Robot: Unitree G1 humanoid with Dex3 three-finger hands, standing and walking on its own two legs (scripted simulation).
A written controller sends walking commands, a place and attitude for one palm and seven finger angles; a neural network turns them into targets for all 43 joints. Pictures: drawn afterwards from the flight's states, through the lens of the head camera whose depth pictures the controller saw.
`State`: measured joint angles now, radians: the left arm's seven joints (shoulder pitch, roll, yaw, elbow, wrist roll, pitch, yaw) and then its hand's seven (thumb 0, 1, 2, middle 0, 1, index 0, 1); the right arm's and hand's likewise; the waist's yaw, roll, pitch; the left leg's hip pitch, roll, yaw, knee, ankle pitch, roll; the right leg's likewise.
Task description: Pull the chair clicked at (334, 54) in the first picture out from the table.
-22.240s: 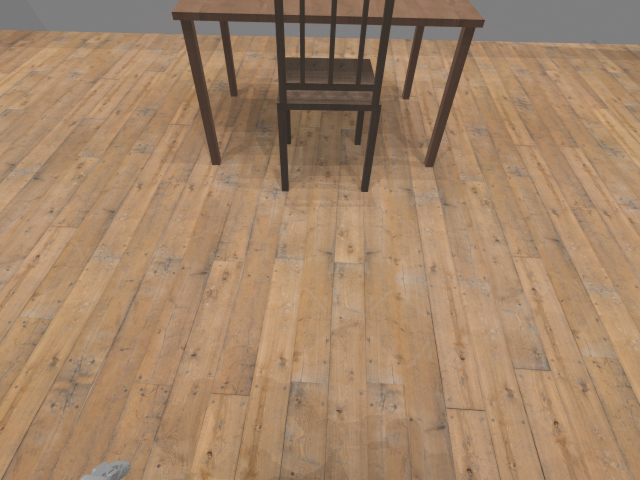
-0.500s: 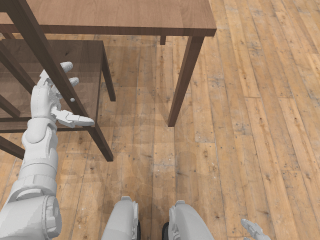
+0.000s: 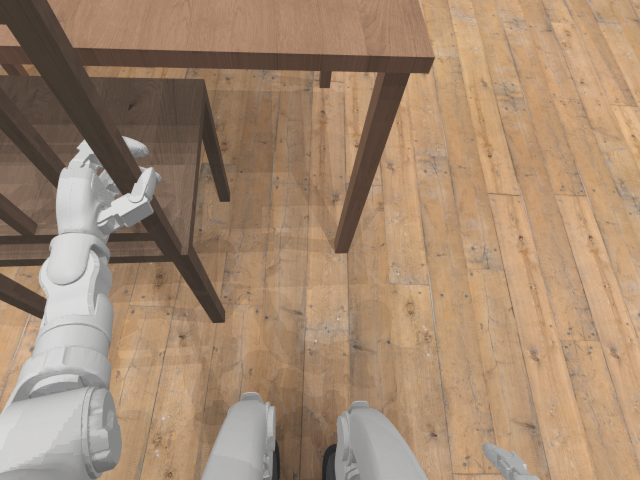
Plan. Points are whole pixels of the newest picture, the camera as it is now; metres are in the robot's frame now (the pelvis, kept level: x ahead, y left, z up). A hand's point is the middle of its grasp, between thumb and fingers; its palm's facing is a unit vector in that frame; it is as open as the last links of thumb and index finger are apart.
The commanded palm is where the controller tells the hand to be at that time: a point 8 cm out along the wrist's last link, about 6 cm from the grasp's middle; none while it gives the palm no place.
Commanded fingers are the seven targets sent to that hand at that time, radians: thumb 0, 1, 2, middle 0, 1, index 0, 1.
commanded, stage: hook a spindle and tug to test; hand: left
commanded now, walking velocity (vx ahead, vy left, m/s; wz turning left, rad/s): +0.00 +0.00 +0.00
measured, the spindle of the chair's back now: out of the picture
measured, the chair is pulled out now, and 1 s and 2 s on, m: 0.00 0.04 0.12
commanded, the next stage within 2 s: step backward, pulling the chair out in 0.58 s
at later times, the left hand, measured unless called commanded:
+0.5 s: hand (134, 222) +0.41 +0.22 +0.03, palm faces +0.09 -1.00 -0.02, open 5.9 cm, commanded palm +0.37 +0.26 +0.04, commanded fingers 0.00 0.90 0.90 -0.50 -1.45 -0.50 -1.45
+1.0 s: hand (136, 228) +0.39 +0.21 +0.05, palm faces +0.26 -0.96 -0.07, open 5.5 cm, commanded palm +0.36 +0.25 +0.04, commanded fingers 0.00 0.90 0.90 -0.50 -1.45 -0.50 -1.45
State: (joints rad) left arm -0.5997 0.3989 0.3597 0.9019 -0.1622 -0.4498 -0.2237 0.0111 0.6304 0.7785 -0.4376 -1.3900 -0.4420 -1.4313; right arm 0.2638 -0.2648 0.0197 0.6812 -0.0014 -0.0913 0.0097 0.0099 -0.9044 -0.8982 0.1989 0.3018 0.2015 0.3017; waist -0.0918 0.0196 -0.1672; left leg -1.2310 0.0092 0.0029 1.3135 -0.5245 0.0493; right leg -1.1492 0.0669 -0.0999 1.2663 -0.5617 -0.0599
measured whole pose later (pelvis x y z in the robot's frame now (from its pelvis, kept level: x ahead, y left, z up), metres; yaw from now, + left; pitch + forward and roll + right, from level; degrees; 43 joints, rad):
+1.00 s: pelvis +0.01 +0.02 +0.09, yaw +1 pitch +13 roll -2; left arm -0.42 0.26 0.21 0.92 -0.12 -0.24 0.11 0.07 0.69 0.76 -0.23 -1.02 -0.47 -1.45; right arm 0.27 -0.24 0.04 0.60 0.05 0.11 -0.10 0.01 -0.90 -0.90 0.20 0.30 0.20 0.30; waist -0.08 -0.01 -0.08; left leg -0.72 -0.02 0.03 0.82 -0.34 0.07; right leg -0.65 0.06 -0.04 0.77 -0.36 -0.02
